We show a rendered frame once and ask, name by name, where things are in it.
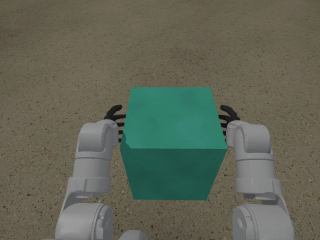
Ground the carton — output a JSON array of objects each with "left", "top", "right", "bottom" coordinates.
[{"left": 119, "top": 87, "right": 228, "bottom": 201}]

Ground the right robot forearm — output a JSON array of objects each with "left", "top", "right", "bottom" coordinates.
[{"left": 226, "top": 120, "right": 295, "bottom": 240}]

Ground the left robot forearm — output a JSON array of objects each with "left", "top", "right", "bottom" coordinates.
[{"left": 55, "top": 119, "right": 119, "bottom": 238}]

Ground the robot left upper arm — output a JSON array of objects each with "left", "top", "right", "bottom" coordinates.
[{"left": 42, "top": 202, "right": 113, "bottom": 240}]

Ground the left robot thigh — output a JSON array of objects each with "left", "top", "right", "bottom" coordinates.
[{"left": 118, "top": 230, "right": 148, "bottom": 240}]

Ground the robot right upper arm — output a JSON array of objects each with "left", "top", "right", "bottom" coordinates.
[{"left": 232, "top": 203, "right": 295, "bottom": 240}]

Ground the robot right hand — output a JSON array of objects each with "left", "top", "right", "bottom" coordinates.
[{"left": 218, "top": 105, "right": 240, "bottom": 142}]

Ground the robot left hand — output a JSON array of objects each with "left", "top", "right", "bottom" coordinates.
[{"left": 104, "top": 104, "right": 126, "bottom": 143}]

